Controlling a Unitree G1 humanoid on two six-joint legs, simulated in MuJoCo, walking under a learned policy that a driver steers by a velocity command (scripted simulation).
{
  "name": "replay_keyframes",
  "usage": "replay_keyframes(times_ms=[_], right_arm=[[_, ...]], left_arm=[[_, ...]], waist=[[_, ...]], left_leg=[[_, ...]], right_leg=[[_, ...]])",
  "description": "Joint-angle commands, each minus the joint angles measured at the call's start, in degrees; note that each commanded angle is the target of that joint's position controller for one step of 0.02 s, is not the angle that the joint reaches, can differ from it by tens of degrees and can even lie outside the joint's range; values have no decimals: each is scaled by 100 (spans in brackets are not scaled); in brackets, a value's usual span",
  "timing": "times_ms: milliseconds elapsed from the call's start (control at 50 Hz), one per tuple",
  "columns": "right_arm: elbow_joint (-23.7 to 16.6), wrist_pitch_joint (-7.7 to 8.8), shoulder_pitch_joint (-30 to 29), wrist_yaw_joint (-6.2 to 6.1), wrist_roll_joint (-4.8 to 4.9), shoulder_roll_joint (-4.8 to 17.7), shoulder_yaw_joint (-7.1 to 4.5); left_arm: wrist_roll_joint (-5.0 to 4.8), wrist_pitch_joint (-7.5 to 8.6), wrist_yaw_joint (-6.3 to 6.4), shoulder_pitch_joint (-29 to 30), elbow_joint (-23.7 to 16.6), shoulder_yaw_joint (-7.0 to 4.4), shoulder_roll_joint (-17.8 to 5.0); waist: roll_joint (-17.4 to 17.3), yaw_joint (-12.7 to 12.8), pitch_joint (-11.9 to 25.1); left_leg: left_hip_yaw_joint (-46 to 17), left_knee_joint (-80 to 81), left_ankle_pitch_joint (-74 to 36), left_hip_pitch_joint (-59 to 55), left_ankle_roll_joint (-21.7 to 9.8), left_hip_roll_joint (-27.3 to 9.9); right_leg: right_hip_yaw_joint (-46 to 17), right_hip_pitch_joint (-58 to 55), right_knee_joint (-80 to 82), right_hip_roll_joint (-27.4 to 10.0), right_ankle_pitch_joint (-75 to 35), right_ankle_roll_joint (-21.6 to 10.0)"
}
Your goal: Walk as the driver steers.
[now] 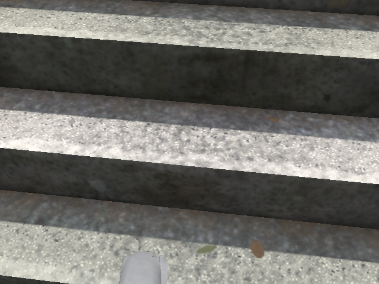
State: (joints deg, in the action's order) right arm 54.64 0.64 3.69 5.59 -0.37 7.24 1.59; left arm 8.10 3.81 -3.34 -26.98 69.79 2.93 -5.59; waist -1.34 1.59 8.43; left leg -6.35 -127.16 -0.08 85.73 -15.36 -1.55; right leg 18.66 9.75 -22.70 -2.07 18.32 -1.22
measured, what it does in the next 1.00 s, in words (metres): climbs: left foot 0.19 m higher, then right foot 0.19 m higher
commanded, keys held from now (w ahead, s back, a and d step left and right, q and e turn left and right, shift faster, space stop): w+q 0.04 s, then w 0.64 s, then no key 0.32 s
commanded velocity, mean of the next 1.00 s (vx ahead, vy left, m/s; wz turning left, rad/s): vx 0.43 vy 0.00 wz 0.16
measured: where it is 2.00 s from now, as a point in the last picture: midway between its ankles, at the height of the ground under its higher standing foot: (172, 123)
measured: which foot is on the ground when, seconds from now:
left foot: up 0.00-0.12, down 0.14-0.68, up 0.70-1.00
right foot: down 0.00-0.20, up 0.22-0.58, down 0.60-1.00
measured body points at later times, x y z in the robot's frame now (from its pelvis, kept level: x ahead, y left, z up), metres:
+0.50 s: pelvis +0.25 +0.03 +0.19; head +0.25 +0.02 +0.64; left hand +0.39 +0.25 +0.07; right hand +0.16 -0.17 +0.03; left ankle +0.21 +0.12 -0.55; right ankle +0.36 -0.09 -0.21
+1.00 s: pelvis +0.48 +0.02 +0.38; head +0.50 +0.01 +0.83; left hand +0.35 +0.19 +0.23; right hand +0.70 -0.12 +0.27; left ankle +0.53 +0.16 -0.05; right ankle +0.44 -0.07 -0.36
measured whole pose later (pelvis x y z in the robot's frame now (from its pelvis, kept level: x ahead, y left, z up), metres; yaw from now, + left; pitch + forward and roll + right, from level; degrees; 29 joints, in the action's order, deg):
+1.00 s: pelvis +0.48 +0.02 +0.38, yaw +7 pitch +4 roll +0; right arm 40.9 2.6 4.5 -0.1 -0.3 4.7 1.3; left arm 4.3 5.2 0.4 -29.0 64.6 -0.8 -4.0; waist -1.9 3.0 2.8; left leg -3.6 -120.6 15.4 74.3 -7.8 2.9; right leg 2.9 13.8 -29.7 2.3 20.0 -3.5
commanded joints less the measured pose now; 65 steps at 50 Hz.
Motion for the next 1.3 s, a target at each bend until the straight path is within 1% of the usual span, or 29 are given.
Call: replay_keyframes(times_ms=[20,60,160,180,220,240,360,480,540,600,640,660,680,700,760,800,940,960,980,1000,1020,1080,1100,1120,1140,1160,1200,1240,1300], right_arm=[[-995,-214,-1606,-197,-20,236,36],[-1476,-532,-2680,-153,-134,139,135],[-1092,-408,-657,-5,-43,490,-10],[-602,-421,721,-142,13,858,-122],[145,-461,2827,-246,-257,1684,-393],[355,-288,3065,-308,-449,1652,-556],[788,177,526,-35,-358,-119,-106],[770,366,1569,-107,-779,379,-44],[755,261,2068,118,-424,791,-50],[686,645,2043,169,86,1619,-285],[997,740,2849,274,-341,1380,-370],[529,824,2294,-411,345,872,-390],[229,852,1524,-452,326,1026,-507],[-193,776,841,-407,-161,630,-518],[-1346,601,243,-445,-311,-602,-167],[-1363,586,903,-511,-223,-530,-105],[-1554,419,189,-798,-104,-158,-177],[-1797,123,-578,-432,149,166,-29],[-1806,56,-657,-383,235,186,-55],[-2221,323,-835,-661,-52,-508,-6],[-2448,403,-1341,-699,-147,-442,48],[-2968,133,-1713,-619,-220,-475,112],[-3230,-429,-3028,-253,-288,-390,441],[-2975,-705,-2641,-111,-244,-465,442],[-2218,-292,-211,-470,-22,-506,201],[-1805,-48,383,-663,297,-317,110],[-1171,154,1850,-827,103,257,-194],[-1270,-39,1670,-1004,-224,703,-352],[-785,-22,92,-878,-25,585,-488]], left_arm=[[131,148,-144,-417,-131,72,-128],[-86,135,-334,-402,-88,50,-232],[-514,455,-381,-240,-232,-327,-1812],[-135,456,-464,-574,-275,-295,-1439],[-349,200,-734,234,-494,-389,-907],[-571,134,-656,252,-362,-438,-709],[-692,-41,-136,1100,-1140,-276,-132],[-694,-208,-52,3090,-2272,-16,-461],[-648,-502,-18,4177,-2752,26,-698],[-501,-595,-66,2968,-2649,-80,-650],[-569,-531,-18,2311,-2480,-209,-1017],[-617,-304,394,167,-1921,-376,-977],[-737,-369,636,-540,-1364,-585,-1479],[-831,-367,759,307,-1252,-739,-1784],[-668,-91,618,1284,-919,-512,-490],[-644,94,484,1434,-789,-381,138],[-801,497,577,22,-776,-548,-555],[-18,164,314,-237,-783,-394,-556],[228,10,193,-404,-701,-399,-482],[-627,199,444,-280,-953,-648,-871],[-765,282,532,-250,-941,-563,-701],[-808,219,776,-713,-803,-546,-527],[-231,73,59,-1195,-440,-382,-550],[-155,18,-270,-1328,-382,-399,-709],[-912,137,410,-462,-1117,-741,-1103],[-1040,259,549,-836,-1014,-714,-1304],[-1244,554,426,-333,-1157,-775,-1512],[-1130,423,152,147,-1607,-822,-1228],[-511,6,321,931,-2580,-708,-300]], waist=[[522,88,-367],[408,115,-584],[1458,-952,509],[936,-1016,1580],[-625,-1572,1319],[-502,-1567,626],[456,419,-240],[148,128,-250],[-632,-87,-301],[-865,488,108],[-527,169,1386],[288,934,1796],[1540,1291,1310],[1966,881,360],[448,-198,-1251],[108,-643,-1269],[386,-157,-786],[1170,205,771],[708,251,121],[231,-85,-1270],[89,35,-1444],[433,209,-1170],[922,110,566],[1239,-9,155],[890,-194,308],[1236,-331,677],[1068,-1119,1447],[-1358,-1181,2316],[61,-73,-310]], left_leg=[[482,1521,-35,680,-326,-492],[1186,3155,1585,-559,-172,-761],[1683,6400,1794,-4319,155,752],[565,6210,-66,-6724,-125,399],[-3096,9990,2091,-8290,-704,-888],[-4132,10551,2876,-7725,-338,-1118],[-546,10395,574,-6019,405,-712],[340,11419,1711,-5437,457,-442],[249,12979,628,-4498,-250,-981],[333,11494,-6540,-7992,-545,-1615],[787,9637,-8888,-8481,-131,-1236],[1015,7908,-6394,-7073,417,-787],[983,6367,-3354,-5540,444,-26],[356,3634,-54,-4321,563,405],[-84,675,291,-2309,624,318],[-215,778,469,-2202,671,350],[853,775,1205,-1171,1022,125],[-368,-396,1709,82,670,588],[-869,-673,1865,1153,411,699],[337,148,2421,846,793,106],[777,699,2644,543,921,-95],[1234,2525,2075,-807,1067,-454],[971,4099,3848,-1233,476,-255],[1274,4015,3499,-1913,313,-107],[2153,4728,3159,-3813,464,83],[2269,5412,2802,-5188,572,579],[780,7091,1468,-7301,451,429],[-3698,10060,-1261,-7705,-1123,-1696],[-2632,9810,3787,-5167,-242,-1363]], right_leg=[[-880,-580,1679,-1412,-908,-1078],[-612,-6,2370,-1700,-2543,-1195],[-353,-1531,283,-1747,-11376,-1387],[-724,-180,-1169,-1551,-10702,-1114],[-1584,3178,-5086,-5,-2752,-724],[-3224,4115,-7716,293,-2963,-796],[-3068,6082,-9784,198,-1926,-1568],[-1795,6300,-9321,-284,-1929,-1397],[-1140,3864,-6913,-108,166,-797],[-696,4171,-5283,584,666,-487],[-1479,2700,-4844,511,-996,-1118],[-3538,489,-3465,-319,2865,-1301],[-6048,290,-852,-591,4775,-1715],[-7431,861,512,-897,5022,-1797],[-5136,2221,-368,-892,2522,-1071],[-3807,2169,-433,-635,729,-687],[-3015,-34,250,-1021,-3798,-1207],[-3393,-1089,-201,-1092,-4008,-1377],[-3233,-1839,-294,-1256,-3854,-1213],[-3025,-1308,657,-1522,-2166,-1161],[-2948,-824,1027,-1272,-1657,-1094],[-2624,-637,1700,-891,-2219,-1069],[-2668,-133,1686,-1300,-3200,-1306],[-2521,81,1742,-1499,-4704,-1636],[-1389,-1093,1417,-893,-6880,-1229],[-1623,-801,813,-900,-9155,-1118],[-1724,-330,-1402,-869,-8607,-565],[-2115,1217,-6164,623,-869,-58],[-2552,3189,-8786,218,-907,-131]])
Velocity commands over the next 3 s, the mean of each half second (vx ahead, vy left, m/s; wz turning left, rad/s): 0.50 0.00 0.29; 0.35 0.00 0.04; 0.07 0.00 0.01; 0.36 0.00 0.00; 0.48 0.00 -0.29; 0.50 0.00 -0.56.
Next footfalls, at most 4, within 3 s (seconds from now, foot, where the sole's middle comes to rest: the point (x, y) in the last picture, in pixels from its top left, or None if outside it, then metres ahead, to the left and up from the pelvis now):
0.14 left None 0.24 0.13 -0.58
0.60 right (232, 261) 0.47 -0.07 -0.39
1.18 left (139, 132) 0.75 0.19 -0.20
1.70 right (213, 133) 0.75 -0.01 -0.20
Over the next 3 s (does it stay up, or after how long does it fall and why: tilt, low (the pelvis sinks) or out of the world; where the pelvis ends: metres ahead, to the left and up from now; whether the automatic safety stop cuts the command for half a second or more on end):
stays up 1.24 0.10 0.93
